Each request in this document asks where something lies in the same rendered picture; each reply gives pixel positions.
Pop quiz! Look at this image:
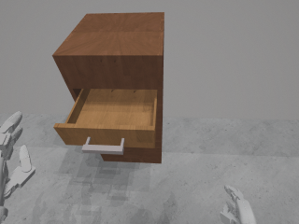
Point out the right robot hand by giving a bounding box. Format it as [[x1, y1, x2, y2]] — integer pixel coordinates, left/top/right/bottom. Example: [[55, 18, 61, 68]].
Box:
[[220, 185, 257, 224]]

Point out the handle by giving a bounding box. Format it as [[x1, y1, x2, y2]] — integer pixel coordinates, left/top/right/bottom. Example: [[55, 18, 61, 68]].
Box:
[[82, 136, 125, 155]]

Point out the cabinet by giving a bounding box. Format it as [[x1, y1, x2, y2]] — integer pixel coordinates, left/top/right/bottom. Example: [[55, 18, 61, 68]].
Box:
[[52, 12, 164, 164]]

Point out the drawer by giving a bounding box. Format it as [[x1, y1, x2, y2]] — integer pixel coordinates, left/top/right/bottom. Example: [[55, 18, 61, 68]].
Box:
[[53, 89, 158, 148]]

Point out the left robot hand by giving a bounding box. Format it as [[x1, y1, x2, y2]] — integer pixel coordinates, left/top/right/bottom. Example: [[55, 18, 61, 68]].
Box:
[[0, 111, 36, 206]]

